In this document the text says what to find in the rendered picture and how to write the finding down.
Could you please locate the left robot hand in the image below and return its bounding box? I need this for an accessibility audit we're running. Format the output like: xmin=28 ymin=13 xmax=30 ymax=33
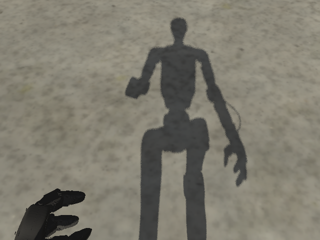
xmin=14 ymin=188 xmax=92 ymax=240

